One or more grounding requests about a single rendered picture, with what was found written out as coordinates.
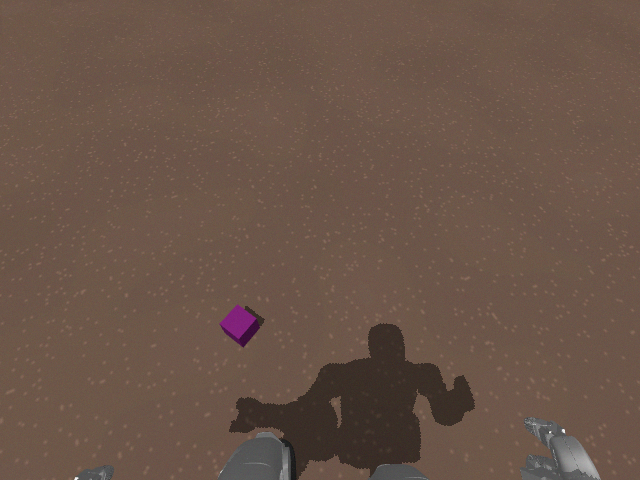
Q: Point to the right robot hand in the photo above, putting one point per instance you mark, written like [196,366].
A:
[569,457]

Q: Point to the cube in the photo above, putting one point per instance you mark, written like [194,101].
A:
[240,325]

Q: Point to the left robot foot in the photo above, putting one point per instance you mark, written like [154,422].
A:
[292,456]

